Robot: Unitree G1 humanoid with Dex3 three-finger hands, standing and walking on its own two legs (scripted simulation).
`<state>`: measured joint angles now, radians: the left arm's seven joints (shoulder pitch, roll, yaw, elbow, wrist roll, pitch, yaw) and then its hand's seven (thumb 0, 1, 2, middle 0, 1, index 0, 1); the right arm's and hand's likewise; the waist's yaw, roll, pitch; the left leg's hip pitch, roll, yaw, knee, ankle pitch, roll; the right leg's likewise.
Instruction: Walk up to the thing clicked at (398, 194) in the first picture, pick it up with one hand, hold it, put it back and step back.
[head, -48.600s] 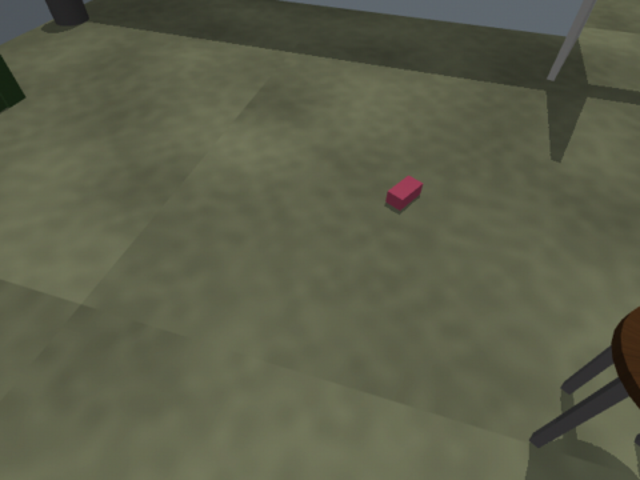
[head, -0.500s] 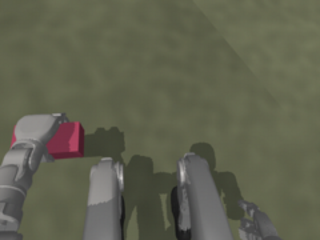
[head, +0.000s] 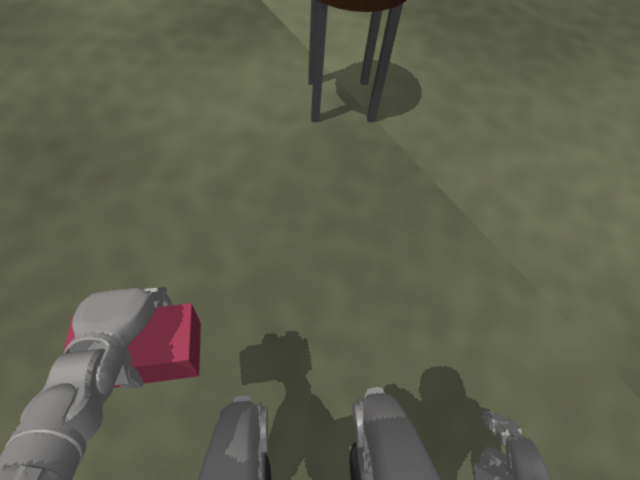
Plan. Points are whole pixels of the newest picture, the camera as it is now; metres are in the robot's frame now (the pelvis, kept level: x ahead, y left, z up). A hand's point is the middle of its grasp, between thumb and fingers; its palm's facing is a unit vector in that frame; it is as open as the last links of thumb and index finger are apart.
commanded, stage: lift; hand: left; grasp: from above
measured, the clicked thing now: (137, 347) +0.32 +0.25 -0.12
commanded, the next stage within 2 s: hold in 0.56 s
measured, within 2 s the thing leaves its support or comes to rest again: neither
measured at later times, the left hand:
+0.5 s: hand (119, 307) +0.33 +0.22 +0.02, palm faces -0.46 -0.07 -0.88, open 11.2 cm
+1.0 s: hand (107, 284) +0.33 +0.22 +0.06, palm faces -0.47 -0.06 -0.88, open 11.2 cm
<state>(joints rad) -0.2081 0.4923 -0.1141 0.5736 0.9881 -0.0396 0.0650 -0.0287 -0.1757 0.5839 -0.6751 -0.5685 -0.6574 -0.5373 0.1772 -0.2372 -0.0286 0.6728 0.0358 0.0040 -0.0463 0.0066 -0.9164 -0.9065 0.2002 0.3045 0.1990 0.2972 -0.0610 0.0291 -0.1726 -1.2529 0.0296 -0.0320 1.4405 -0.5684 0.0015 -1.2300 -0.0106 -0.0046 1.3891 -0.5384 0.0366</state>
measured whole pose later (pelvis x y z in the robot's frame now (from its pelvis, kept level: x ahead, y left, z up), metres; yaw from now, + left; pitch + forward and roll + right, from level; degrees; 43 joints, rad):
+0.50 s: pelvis +0.03 +0.00 +0.10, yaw +0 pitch +11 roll -1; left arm -0.23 0.41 -0.17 0.72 1.01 -0.02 0.11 -0.03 -0.19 0.59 -0.69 -0.56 -0.66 -0.54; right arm 0.25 -0.25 -0.04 0.71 0.03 0.00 -0.04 0.01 -0.91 -0.90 0.20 0.30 0.20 0.30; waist -0.05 0.02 -0.09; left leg -0.72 0.03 0.00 0.93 -0.41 0.00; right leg -0.71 -0.01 0.01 0.90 -0.38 0.03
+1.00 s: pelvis +0.04 +0.00 +0.13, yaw +0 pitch +6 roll +0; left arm -0.22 0.41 -0.19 0.69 1.01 -0.04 0.05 -0.03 -0.20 0.59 -0.70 -0.55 -0.67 -0.54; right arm 0.21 -0.25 -0.05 0.71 0.04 0.02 -0.04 0.01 -0.90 -0.90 0.20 0.30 0.20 0.30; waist -0.02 0.03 -0.05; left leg -0.47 0.03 0.02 0.70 -0.33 0.00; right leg -0.48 -0.02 0.03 0.68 -0.31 0.03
